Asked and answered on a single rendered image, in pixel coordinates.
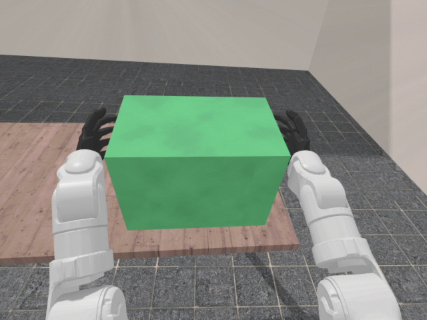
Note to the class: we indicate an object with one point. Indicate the robot left upper arm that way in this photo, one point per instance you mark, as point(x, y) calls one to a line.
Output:
point(99, 303)

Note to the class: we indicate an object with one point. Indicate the left robot hand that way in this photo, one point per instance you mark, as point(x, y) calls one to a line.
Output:
point(91, 132)

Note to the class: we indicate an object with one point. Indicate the right robot forearm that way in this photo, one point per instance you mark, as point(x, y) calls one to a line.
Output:
point(338, 245)

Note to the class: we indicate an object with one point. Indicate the table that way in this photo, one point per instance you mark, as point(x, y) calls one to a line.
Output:
point(31, 154)

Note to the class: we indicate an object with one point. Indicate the robot right upper arm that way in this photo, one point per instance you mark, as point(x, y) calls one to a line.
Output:
point(361, 296)

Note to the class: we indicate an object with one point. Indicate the carton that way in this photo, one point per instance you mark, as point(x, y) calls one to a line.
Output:
point(179, 162)

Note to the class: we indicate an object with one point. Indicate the right robot hand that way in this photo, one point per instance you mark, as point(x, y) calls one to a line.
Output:
point(296, 134)

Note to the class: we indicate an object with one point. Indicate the left robot forearm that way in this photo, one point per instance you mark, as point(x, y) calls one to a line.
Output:
point(79, 218)

